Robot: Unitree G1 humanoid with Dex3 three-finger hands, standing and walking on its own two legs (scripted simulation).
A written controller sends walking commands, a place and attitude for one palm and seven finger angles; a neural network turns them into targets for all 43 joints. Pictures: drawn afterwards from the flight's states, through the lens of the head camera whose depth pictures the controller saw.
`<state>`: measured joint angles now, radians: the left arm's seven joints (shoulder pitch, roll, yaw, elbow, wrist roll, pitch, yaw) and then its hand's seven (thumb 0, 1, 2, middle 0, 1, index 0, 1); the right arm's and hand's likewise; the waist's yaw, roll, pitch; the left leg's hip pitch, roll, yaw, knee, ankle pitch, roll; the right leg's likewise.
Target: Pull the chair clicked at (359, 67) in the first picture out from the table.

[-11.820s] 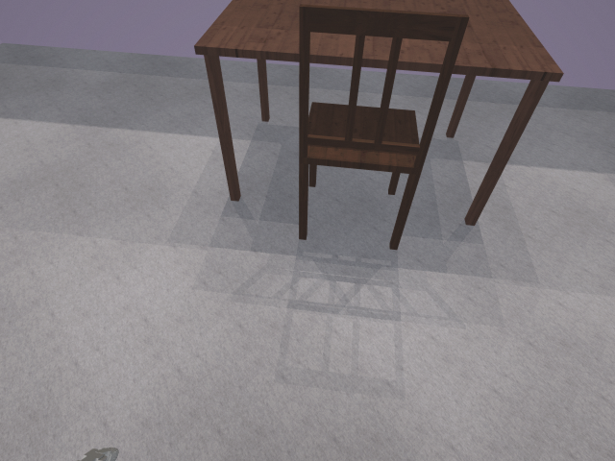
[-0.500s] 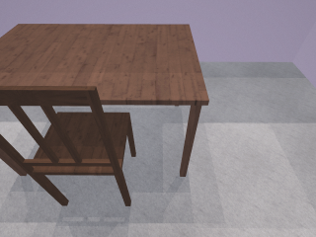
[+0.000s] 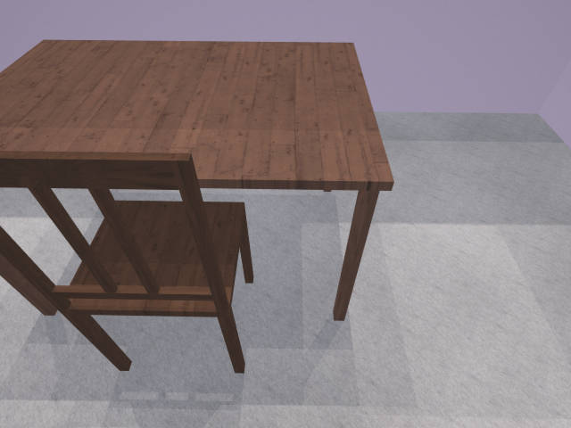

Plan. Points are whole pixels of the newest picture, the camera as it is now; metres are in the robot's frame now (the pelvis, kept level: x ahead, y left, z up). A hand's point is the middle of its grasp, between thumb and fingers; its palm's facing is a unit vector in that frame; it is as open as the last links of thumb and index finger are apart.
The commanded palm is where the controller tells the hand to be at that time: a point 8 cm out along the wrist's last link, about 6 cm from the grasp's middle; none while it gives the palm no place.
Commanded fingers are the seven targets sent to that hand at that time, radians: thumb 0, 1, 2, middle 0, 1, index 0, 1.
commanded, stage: look again from close up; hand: left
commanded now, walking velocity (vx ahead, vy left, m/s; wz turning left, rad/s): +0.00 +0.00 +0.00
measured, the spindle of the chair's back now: (80, 246) +0.45 +0.44 -0.07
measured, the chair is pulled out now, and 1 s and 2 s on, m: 0.00 0.00 0.00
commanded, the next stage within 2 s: raise the hand toward the chair's back in 0.46 s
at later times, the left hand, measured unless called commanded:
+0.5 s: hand out of the picture +0.01 +0.18 -0.17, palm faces +0.01 -0.98 -0.19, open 7.4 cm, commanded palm none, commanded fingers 0.00 0.90 0.90 -0.20 -0.30 -0.20 -0.30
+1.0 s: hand out of the picture +0.14 +0.15 -0.07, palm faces +0.02 -1.00 +0.02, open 9.3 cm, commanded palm +0.13 +0.22 -0.06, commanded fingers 0.00 0.36 0.67 -0.15 -0.22 -0.15 -0.22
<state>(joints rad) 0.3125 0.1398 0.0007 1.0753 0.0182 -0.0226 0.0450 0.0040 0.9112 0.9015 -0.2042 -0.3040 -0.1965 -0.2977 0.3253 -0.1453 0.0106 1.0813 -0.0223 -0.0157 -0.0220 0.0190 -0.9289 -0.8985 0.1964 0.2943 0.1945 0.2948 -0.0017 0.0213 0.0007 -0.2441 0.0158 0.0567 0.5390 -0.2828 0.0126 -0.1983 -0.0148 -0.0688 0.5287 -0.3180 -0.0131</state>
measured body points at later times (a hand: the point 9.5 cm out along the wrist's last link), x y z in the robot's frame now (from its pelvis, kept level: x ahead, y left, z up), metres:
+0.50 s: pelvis +0.01 +0.01 +0.00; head +0.02 +0.01 +0.45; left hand +0.01 +0.23 -0.16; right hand +0.02 -0.22 -0.15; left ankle +0.00 +0.11 -0.73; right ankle -0.02 -0.11 -0.73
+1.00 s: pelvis -0.05 -0.02 -0.10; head -0.01 -0.02 +0.35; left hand +0.14 +0.21 -0.07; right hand +0.21 -0.26 -0.11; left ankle +0.00 +0.11 -0.73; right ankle -0.02 -0.11 -0.73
